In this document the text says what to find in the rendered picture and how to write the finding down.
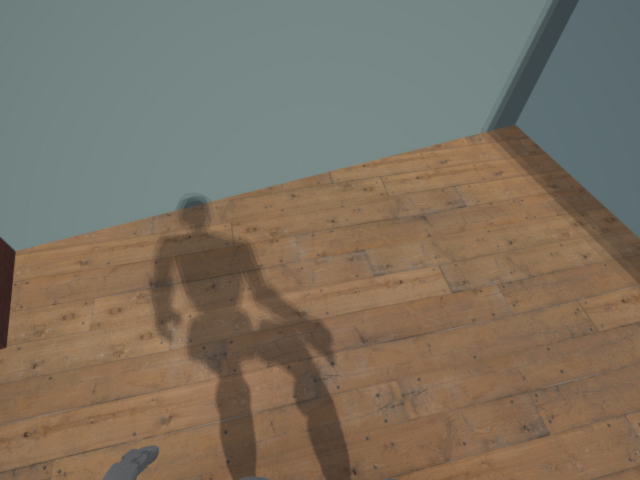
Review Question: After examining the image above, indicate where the left robot hand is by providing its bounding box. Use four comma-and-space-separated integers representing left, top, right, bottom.
103, 445, 159, 480

